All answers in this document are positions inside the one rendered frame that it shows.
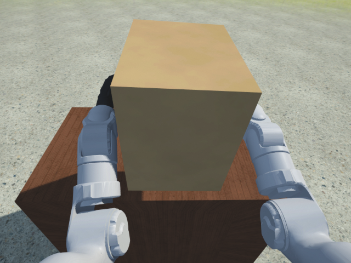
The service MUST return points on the robot right upper arm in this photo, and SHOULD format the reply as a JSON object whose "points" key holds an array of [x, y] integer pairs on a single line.
{"points": [[297, 228]]}

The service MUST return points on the robot left hand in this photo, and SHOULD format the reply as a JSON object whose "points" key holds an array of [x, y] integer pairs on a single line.
{"points": [[105, 97]]}

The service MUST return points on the pedestal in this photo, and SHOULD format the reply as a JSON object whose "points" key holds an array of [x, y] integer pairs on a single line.
{"points": [[164, 226]]}

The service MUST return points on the right robot forearm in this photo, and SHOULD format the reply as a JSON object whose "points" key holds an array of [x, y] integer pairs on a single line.
{"points": [[276, 174]]}

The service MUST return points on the robot left upper arm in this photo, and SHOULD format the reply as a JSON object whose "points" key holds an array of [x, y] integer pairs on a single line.
{"points": [[97, 236]]}

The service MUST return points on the left robot forearm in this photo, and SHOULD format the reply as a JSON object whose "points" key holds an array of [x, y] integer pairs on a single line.
{"points": [[97, 162]]}

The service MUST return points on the carton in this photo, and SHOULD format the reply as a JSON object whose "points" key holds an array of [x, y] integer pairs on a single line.
{"points": [[183, 98]]}

